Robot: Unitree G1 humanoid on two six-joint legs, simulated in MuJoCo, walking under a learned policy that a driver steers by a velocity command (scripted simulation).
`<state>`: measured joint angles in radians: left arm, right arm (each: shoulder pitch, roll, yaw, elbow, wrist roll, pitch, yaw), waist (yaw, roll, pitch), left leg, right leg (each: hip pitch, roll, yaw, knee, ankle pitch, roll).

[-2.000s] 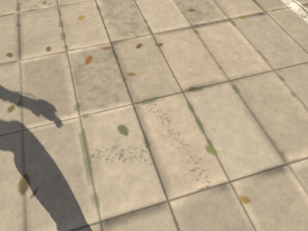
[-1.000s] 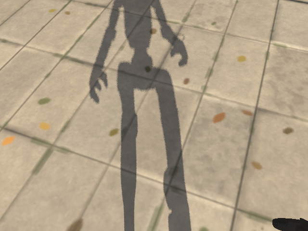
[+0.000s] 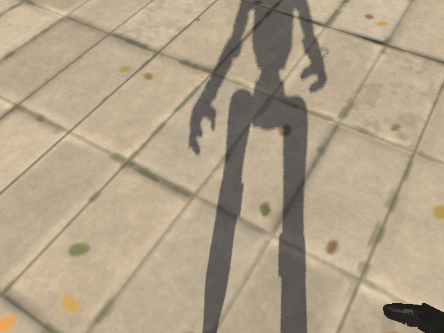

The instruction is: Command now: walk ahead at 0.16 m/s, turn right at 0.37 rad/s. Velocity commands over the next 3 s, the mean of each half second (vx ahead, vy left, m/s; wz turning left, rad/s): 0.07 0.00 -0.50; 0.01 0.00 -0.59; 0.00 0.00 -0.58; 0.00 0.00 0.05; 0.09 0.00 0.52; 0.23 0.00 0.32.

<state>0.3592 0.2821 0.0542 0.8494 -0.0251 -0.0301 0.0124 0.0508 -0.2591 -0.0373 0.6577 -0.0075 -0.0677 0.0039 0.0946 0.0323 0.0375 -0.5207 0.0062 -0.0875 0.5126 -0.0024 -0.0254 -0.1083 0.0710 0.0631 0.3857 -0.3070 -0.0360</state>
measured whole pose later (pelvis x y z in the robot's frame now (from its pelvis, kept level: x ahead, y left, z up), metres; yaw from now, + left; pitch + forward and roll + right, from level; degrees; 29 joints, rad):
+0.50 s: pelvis +0.06 -0.02 -0.01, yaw -18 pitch +1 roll +3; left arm 0.22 0.31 0.07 0.68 0.02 0.06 0.01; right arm 0.10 -0.31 -0.08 0.77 -0.01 0.02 -0.03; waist 0.01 0.02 0.04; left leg -0.44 0.06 0.08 0.80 -0.45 -0.05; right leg -0.34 -0.02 0.00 0.63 -0.32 -0.04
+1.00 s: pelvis +0.08 +0.00 +0.00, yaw -36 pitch +2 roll +0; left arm 0.18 0.35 0.09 0.61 -0.02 0.05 0.03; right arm 0.13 -0.28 -0.08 0.77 -0.02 -0.01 -0.01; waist 0.01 -0.05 0.03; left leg -0.25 -0.03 -0.03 0.47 -0.25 0.02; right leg -0.46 0.12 0.17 0.93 -0.49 0.02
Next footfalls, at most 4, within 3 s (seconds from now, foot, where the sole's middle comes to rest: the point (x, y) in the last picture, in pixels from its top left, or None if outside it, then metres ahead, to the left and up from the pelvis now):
0.04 left None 0.18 0.12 -0.78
0.44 right None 0.08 -0.13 -0.78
0.92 left None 0.18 0.08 -0.78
1.34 right None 0.00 -0.14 -0.78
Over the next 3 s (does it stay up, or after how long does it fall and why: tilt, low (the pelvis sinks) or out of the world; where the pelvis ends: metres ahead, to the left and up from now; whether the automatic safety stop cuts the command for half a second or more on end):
stays up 0.24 -0.12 0.00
